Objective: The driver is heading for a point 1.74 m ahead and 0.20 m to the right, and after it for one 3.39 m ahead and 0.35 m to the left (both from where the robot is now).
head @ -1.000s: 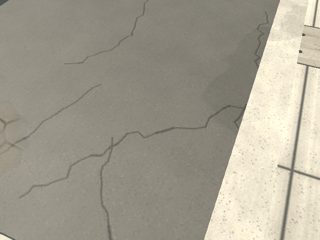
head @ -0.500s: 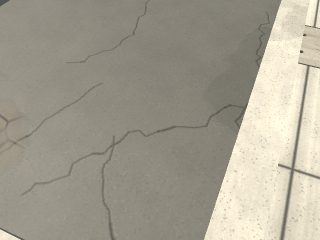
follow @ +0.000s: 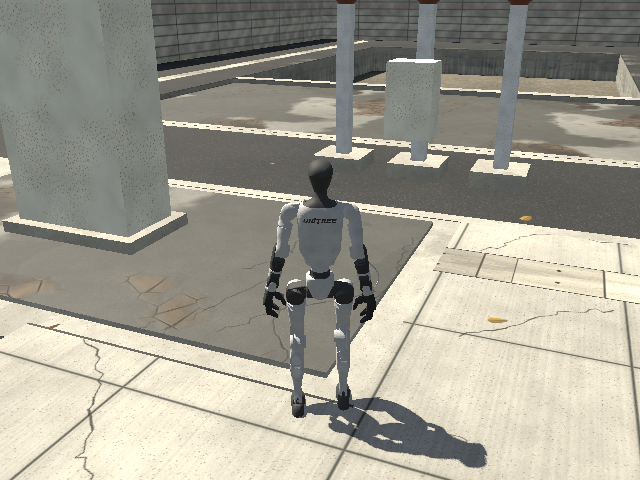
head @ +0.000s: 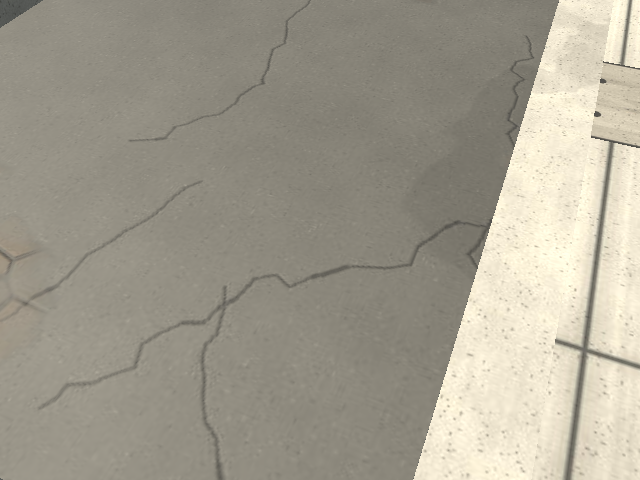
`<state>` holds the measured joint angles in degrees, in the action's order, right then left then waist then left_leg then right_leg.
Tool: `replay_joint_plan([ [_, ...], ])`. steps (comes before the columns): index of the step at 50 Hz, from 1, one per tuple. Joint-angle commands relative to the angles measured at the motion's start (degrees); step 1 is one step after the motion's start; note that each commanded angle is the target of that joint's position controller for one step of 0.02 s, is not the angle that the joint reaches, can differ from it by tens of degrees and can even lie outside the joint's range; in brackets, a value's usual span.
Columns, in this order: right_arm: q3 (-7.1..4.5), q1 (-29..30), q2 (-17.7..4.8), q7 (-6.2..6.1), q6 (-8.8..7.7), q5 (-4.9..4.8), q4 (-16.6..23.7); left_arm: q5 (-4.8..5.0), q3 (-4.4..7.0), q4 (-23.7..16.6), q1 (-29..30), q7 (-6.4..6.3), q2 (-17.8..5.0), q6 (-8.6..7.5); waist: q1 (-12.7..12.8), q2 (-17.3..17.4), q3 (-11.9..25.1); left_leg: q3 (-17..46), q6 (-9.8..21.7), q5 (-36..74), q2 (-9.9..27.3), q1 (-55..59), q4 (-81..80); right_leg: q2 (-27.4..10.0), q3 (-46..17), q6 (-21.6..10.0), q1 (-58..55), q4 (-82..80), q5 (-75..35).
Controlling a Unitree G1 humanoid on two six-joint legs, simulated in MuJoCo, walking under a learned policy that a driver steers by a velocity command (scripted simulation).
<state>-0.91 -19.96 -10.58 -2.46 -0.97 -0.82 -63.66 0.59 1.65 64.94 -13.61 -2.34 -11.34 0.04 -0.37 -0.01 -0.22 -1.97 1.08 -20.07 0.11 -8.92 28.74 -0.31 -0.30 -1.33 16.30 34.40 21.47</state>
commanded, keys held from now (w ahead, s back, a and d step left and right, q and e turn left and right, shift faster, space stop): w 1.00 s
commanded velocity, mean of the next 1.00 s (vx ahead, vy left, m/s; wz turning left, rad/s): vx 0.43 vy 0.00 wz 0.00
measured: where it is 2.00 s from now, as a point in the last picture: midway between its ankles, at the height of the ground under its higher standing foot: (351, 272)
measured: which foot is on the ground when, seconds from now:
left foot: down 0.00-0.18, up 0.20-0.60, down 0.62-1.00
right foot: down 0.00-0.64, up 0.66-1.00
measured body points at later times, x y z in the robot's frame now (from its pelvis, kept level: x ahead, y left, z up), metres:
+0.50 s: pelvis +0.18 -0.04 +0.00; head +0.20 -0.05 +0.45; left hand +0.07 +0.17 -0.14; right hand +0.36 -0.27 -0.12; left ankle +0.35 +0.11 -0.65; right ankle +0.05 -0.13 -0.74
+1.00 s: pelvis +0.46 +0.00 +0.05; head +0.47 +0.00 +0.50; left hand +0.63 +0.25 -0.06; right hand +0.43 -0.25 -0.10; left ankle +0.42 +0.08 -0.70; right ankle +0.63 -0.18 -0.63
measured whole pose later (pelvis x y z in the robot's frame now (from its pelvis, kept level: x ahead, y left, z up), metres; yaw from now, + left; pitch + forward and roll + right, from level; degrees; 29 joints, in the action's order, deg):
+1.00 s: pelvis +0.46 +0.00 +0.05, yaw +0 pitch +1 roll +2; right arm -2.1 -22.1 -12.0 0.3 -6.0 0.0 -59.9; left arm 0.7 3.5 51.8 -5.2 -0.4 -14.8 -4.3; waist -3.7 -2.1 1.3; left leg -6.0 4.1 -9.8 -3.9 -3.4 11.6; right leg -8.2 -2.1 -1.4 40.7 45.8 -2.4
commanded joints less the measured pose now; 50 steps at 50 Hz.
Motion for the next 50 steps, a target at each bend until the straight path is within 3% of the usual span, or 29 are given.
replay_joint_plan([
  [1, -3.14, -5.86, -11.85, -0.24, -1.31, -0.57, 1.17, 0.45, 0.53, -4.31, 4.4, 1.04, -3.49, -2.7, -2.12, 10.04, -10.71, 26.57, 12.94, -28.08, 19.93, -5.32, -21.33, -1.17, 2.38, -1.86, 13.87, 13.74, 3.46],
  [3, -3.11, -4.15, -10.52, 0.15, -2.29, -0.35, 2.5, 1.38, 0.79, -5.62, 5.12, 1.83, -4.02, -3.88, -1.07, 8.67, -11.46, 26.15, 12.37, -21.47, 20.72, -1.75, -20.99, -4.31, -0.27, -3.28, 18.84, 15.38, 8.24],
  [5, -3.16, -1.16, -10.25, 0.54, -2.48, -1.26, 3.86, 1.63, 1.08, -5.39, 3.5, 2.27, -4.16, -4.94, 0.94, 6.72, -9.72, 17.48, 8.73, -13.51, 15.88, -3.38, -18.14, -3.26, 2.38, -3.91, 9.96, 2.85, 4.65],
  [7, -3.21, -0.49, -10.64, 0.99, -1.93, -1.26, 4.45, 1.22, 2.15, -0.92, -5.88, 2.35, -4.28, -5.0, 4.3, 5.01, -5.82, 9.76, 6.98, -7.95, 9.94, -12.13, -10.97, 2.78, 8.25, -2.21, -9.45, -4.88, -6.75],
  [8, -2.86, 0.81, -9.97, 1.11, -2.2, -1.01, 5.14, 1.07, 2.86, 0.67, -11.57, 2.34, -5.25, -4.73, 6.81, 2.43, -4.08, 6.45, 5.63, -0.51, 7.42, -15.85, -3.09, 1.69, 5.29, -2.54, -16.33, -6.55, -7.23],
  [9, -1.75, 2.72, -6.1, 1.5, -2.68, 0.03, 6.53, 0.89, 4.13, 1.57, -19.68, 1.87, -9.91, -4.77, 9.55, -11.0, -0.97, -0.87, 1.78, 1.31, 1.74, -23.63, 18.98, -10.61, -13.28, -6.55, -23.6, -14.88, -2.68],
  [10, -1.06, 2.33, -2.39, 1.29, -3.78, -0.78, 8.45, 0.3, 4.4, 2.02, -25.5, 2.64, -14.06, -5.57, 9.51, -20.48, 2.6, 1.2, 0.82, -11.74, -4.07, -34.9, 35.5, -21.95, -39.69, -15.06, -28.82, -25.26, 5.42],
  [11, -1.6, 3.67, -4.84, 1.52, -4.78, -2.19, 8.89, -0.15, 3.01, 0.99, -19.81, 2.7, -10.6, -6.62, 6.37, -10.93, -1.85, 7.14, 2.38, -10.05, 0.36, -40.63, 45.85, -23.91, -40.98, -15.83, -25.17, -25.22, 10.84],
  [12, -1.71, 5.42, -5.81, 2.11, -5.53, -2.61, 9.52, 0.01, 2.09, -0.95, -14.33, 2.89, -7.72, -7.21, 4.62, -6.56, -5.25, 7.92, 4.07, -3.56, 3.04, -43.73, 48.25, -21.74, -33.74, -13.63, -22.27, -24.71, 9.94],
  [14, -2.59, 6.13, -7.3, 2.28, -6.07, -1.18, 9.2, -0.41, 0.97, -3.15, -8.3, 3.6, -6.28, -7.05, 1.95, -2.97, -6.44, 6.05, 4.58, 6.11, 6.62, -41.54, 43.76, -16.62, -20.57, -9.97, -17.86, -25.64, -3.82],
  [16, -2.99, 5.5, -6.67, 2.97, -5.3, -0.91, 8.56, -0.88, 0.14, -2.43, -11.03, 3.42, -4.26, -6.11, 1.52, -4.87, -5.16, 3.42, 3.65, 8.86, 7.28, -37.86, 42.01, -12.79, -11.78, -8.23, -16.44, -25.67, -16.21],
  [18, -2.66, 7.35, -4.92, 3.47, -4.33, -0.66, 9.3, -0.95, -0.03, -1.45, -14.72, 2.58, -5.05, -5.5, 1.67, -3.98, -5.28, 1.62, 2.04, 9.67, 7.35, -40.36, 43.05, -12.27, -8.44, -9.29, -16.65, -26.19, -23.64],
  [21, -1.76, 15.47, -3.75, 3.77, -4.03, -0.24, 13.17, -1.15, -0.3, -2.07, -15.33, 1.41, -5.93, -4.77, 2.15, -2.57, -7.43, 0.7, 0.27, 12.63, 7.96, -45.71, 37.82, -12.44, -6.12, -9.84, -15.92, -27.82, -26.28],
  [23, -0.74, 21.99, -2.8, 4.02, -4.37, -0.14, 15.98, -1.06, -0.51, -3.81, -13.97, 0.97, -5.98, -4.29, 3.22, -2.21, -8.91, -1.84, -0.08, 16.74, 6.42, -39.66, 25.08, -10.22, -2.55, -9.03, -10.5, -29.65, -25.32],
  [25, -0.12, 26.81, -2.18, 4.29, -4.52, -0.43, 18.01, -0.68, -0.03, -3.46, -17.17, 0.9, -7.93, -4.29, 4.44, -3.98, -9.36, -5.09, 0.66, 15.69, 4.07, -33.65, 19.75, -11.81, -1.96, -9.73, -9.39, -32.6, -27.62],
  [27, -0.41, 26.66, -3.63, 4.79, -4.91, -0.77, 18.98, -0.13, 0.19, -3.09, -18.05, 1.18, -8.28, -4.34, 2.27, -6.07, -8.54, -5.08, 3.31, 12.81, 3.05, -32.67, 17.82, -13.87, -0.62, -9.34, -15.33, -29.74, -37.06],
  [29, -1.38, 23.23, -5.73, 5.11, -5.44, -0.65, 19.09, -0.19, 0.27, -3.37, -17.4, 1.14, -8.67, -4.05, -1.36, -8.44, -3.66, -6.66, 6.08, 10.02, -0.19, -26.08, 15.55, -14.54, 1.24, -7.78, -20.75, -21.58, -60.16],
  [30, -2.28, 17.18, -7.22, 5.12, -5.41, -0.86, 17.75, -0.58, 0.37, -3.42, -16.59, 1.0, -9.12, -3.54, -4.99, -10.64, 0.95, -7.23, 7.44, 9.51, -2.4, -18.65, 14.72, -14.59, 2.16, -6.86, -22.25, -14.28, -72.47],
  [31, -3.75, 7.61, -10.0, 5.03, -5.25, -1.01, 14.94, -0.8, 0.26, -4.02, -14.71, 0.92, -9.33, -3.28, -9.86, -10.95, 6.37, -6.09, 9.28, 11.3, -3.43, -6.04, 10.72, -12.8, 3.14, -5.29, -19.57, -3.31, -74.84],
  [32, -5.4, -2.02, -14.62, 4.61, -4.86, -0.26, 12.1, -0.91, -0.41, -5.66, -14.68, 0.99, -7.53, -3.51, -12.39, -5.47, 13.38, 7.09, 12.63, 5.69, 5.19, 12.94, 7.56, -9.21, 4.01, -3.41, -5.21, 13.76, -59.21],
  [33, -6.34, -7.48, -18.83, 4.48, -4.56, 0.85, 10.54, -0.92, -2.26, -6.8, -19.45, 1.75, 0.29, -4.98, -8.58, 11.51, 23.44, 41.02, 20.98, -10.69, 20.61, 27.88, -5.35, 3.07, -0.11, -0.41, 12.34, 36.02, -10.15],
  [34, -4.64, -3.99, -14.27, 4.21, -4.83, 0.8, 10.67, -0.35, -0.8, -7.12, -14.9, 2.64, -4.2, -7.2, -8.47, 11.02, 21.11, 51.12, 19.15, -8.8, 21.34, 25.76, -14.51, 3.38, -10.34, -2.15, 18.89, 46.15, 4.29],
  [35, -3.45, 2.32, -11.01, 4.21, -5.23, 0.5, 11.08, 1.56, 0.27, -9.37, -10.58, 2.99, -6.85, -8.1, -5.4, 9.01, 10.94, 40.62, 16.36, -5.02, 20.74, 16.57, -14.35, 0.51, -9.03, -3.04, 23.59, 47.94, 1.96],
  [36, -2.71, 6.93, -8.27, 4.47, -5.72, 0.26, 11.68, 1.74, 0.27, -10.66, -6.73, 2.7, -6.86, -8.34, -3.55, 2.25, 6.69, 31.28, 14.16, -0.02, 18.54, 7.86, -15.14, -3.02, -6.98, -3.87, 21.92, 45.16, -2.79],
  [37, -2.22, 9.3, -6.34, 4.97, -6.3, 0.73, 11.16, 1.42, 0.85, -10.99, -5.35, 2.16, -6.3, -7.84, -1.34, -0.01, 3.58, 23.62, 12.67, 5.77, 16.39, 0.49, -16.71, -5.58, -5.58, -4.22, 19.4, 41.74, -6.06],
  [39, -1.7, 10.21, -4.13, 5.5, -6.71, 1.49, 9.7, 1.22, 1.44, -10.27, -8.49, 1.42, -4.95, -5.61, 2.02, 2.94, 2.25, 14.82, 11.41, 9.24, 12.37, -5.91, -19.49, -7.7, -5.55, -4.89, 13.65, 37.86, -8.14],
  [42, -1.97, 6.72, -6.05, 4.38, -6.91, 0.89, 7.62, 0.83, 2.04, -11.63, -4.68, 1.27, -5.33, -4.37, 2.59, 2.75, -1.41, 9.57, 12.1, 11.82, 10.94, -6.57, -23.54, -8.87, -4.04, -3.81, 17.6, 31.27, -11.34],
  [45, -2.52, 3.06, -8.84, 2.99, -6.24, 1.06, 7.07, -0.14, 2.31, -13.73, 2.35, 1.5, -5.87, -4.38, 0.92, 1.92, -2.84, 7.84, 12.57, 13.03, 10.76, -3.3, -24.59, -8.91, -2.16, -0.82, 24.3, 21.41, -19.57],
  [50, -2.73, -1.88, -10.4, 2.1, -5.55, 0.46, 6.67, 0.26, 1.99, -16.22, 12.11, 2.27, -5.33, -4.77, -2.28, 2.66, -3.73, 5.63, 11.25, 14.68, 11.16, 1.76, -24.62, -6.71, -0.1, 0.67, 24.72, 5.83, -27.47],
])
